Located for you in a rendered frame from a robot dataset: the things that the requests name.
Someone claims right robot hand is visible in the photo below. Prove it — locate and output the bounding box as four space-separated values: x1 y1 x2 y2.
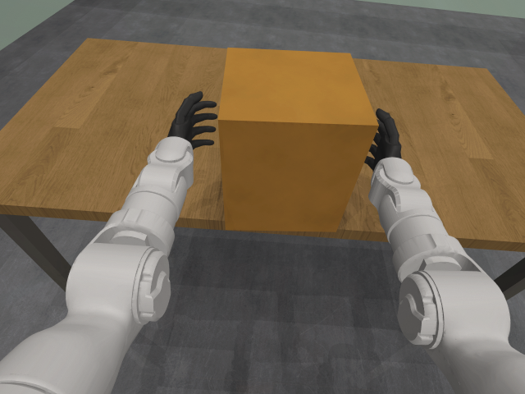
365 108 402 171

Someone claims robot right forearm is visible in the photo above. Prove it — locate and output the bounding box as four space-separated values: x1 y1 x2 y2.
368 158 510 337

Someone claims robot left forearm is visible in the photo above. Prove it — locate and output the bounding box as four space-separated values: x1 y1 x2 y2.
66 136 194 308

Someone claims left robot upper arm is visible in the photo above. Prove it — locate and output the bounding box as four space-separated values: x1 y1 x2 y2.
0 243 171 394

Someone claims table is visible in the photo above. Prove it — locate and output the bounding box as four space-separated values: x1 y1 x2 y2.
0 38 525 300

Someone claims right robot upper arm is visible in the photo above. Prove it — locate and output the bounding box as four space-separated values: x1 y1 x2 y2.
397 270 525 394

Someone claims left robot hand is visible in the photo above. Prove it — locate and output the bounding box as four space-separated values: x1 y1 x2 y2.
167 91 217 150

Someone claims carton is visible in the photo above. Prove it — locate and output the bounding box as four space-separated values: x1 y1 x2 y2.
218 48 379 232

